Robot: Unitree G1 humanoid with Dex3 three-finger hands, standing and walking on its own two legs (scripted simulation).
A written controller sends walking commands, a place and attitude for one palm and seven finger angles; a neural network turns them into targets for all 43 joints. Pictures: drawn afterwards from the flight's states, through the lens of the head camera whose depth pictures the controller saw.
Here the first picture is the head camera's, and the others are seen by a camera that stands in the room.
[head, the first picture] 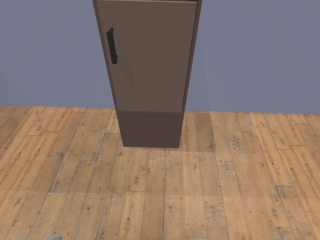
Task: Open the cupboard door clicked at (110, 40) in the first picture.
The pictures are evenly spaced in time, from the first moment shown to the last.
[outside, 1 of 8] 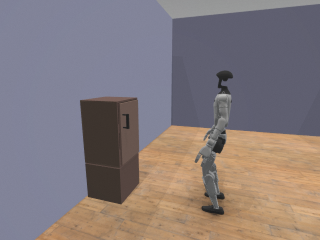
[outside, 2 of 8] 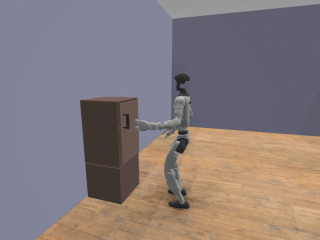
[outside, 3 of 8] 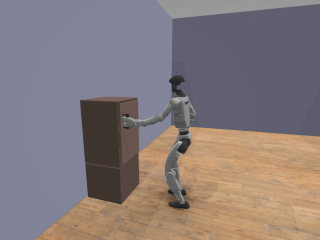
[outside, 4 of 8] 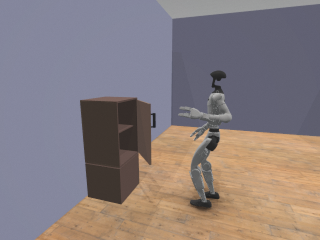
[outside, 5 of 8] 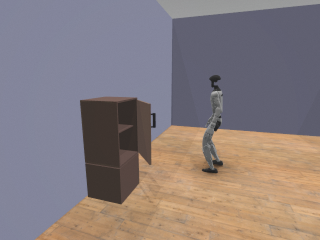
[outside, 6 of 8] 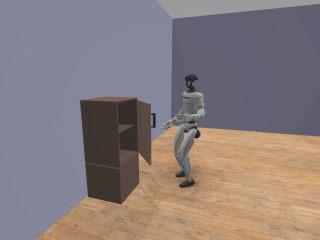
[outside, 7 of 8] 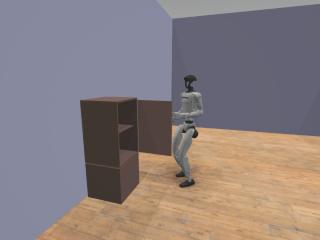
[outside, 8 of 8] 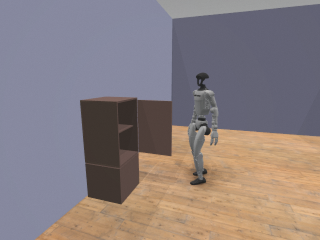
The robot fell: no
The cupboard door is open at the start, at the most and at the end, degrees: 0 89 89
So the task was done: yes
